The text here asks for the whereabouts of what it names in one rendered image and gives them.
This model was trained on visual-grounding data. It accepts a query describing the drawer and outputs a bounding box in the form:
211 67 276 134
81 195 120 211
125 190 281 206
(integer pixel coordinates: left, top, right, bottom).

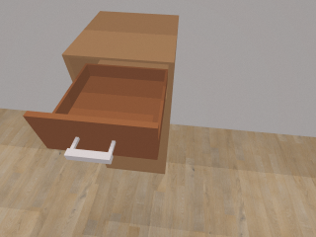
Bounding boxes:
23 63 168 160

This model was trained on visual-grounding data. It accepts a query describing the handle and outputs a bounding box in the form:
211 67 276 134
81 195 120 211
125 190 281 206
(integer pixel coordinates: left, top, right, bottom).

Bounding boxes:
64 136 116 165

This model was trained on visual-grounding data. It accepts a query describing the cabinet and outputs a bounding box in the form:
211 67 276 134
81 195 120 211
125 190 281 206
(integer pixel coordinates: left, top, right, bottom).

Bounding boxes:
61 11 179 175

